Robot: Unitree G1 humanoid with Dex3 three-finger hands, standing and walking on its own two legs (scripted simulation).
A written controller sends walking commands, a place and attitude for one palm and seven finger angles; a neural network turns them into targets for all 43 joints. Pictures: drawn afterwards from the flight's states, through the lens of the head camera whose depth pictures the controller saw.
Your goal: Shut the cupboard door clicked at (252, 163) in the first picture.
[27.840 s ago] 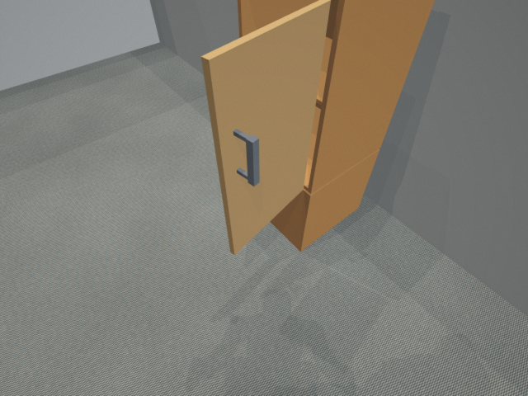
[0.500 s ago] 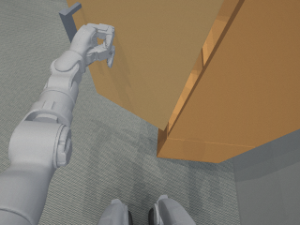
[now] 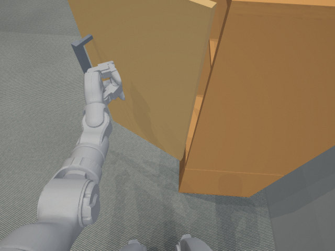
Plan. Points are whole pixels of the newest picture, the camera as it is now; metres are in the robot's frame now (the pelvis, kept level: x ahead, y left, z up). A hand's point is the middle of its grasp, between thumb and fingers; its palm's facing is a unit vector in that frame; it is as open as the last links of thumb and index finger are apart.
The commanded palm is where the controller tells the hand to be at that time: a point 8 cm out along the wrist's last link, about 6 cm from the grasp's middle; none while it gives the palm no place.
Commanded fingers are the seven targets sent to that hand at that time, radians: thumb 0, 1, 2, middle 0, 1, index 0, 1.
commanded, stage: pull the fist back off the door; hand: left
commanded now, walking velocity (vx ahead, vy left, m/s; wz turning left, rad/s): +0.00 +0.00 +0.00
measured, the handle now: (89, 59) +0.60 +0.16 +0.08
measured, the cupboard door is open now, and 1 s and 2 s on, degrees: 61 61 61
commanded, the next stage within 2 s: draw the hand back to the body in 0.38 s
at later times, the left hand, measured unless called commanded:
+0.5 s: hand (121, 109) +0.42 +0.07 +0.09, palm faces +0.03 -1.00 -0.02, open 3.1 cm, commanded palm +0.40 +0.12 +0.09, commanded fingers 0.00 0.90 0.90 -1.30 -1.50 -1.30 -1.50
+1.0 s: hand (64, 143) +0.32 +0.16 +0.14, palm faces +0.03 -1.00 -0.02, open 3.1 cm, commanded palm +0.28 +0.21 +0.15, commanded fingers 0.00 0.90 0.90 -1.13 -1.32 -1.13 -1.32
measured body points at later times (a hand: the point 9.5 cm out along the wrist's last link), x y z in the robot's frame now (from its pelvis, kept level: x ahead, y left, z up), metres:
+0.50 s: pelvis -0.01 +0.00 +0.00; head +0.05 +0.00 +0.45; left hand +0.42 +0.12 +0.09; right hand +0.08 -0.24 -0.12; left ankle +0.00 +0.09 -0.68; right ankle -0.01 -0.07 -0.68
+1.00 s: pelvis +0.00 +0.01 +0.03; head +0.01 +0.00 +0.48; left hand +0.31 +0.21 +0.14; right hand +0.15 -0.23 -0.06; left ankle +0.00 +0.09 -0.68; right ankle -0.01 -0.07 -0.68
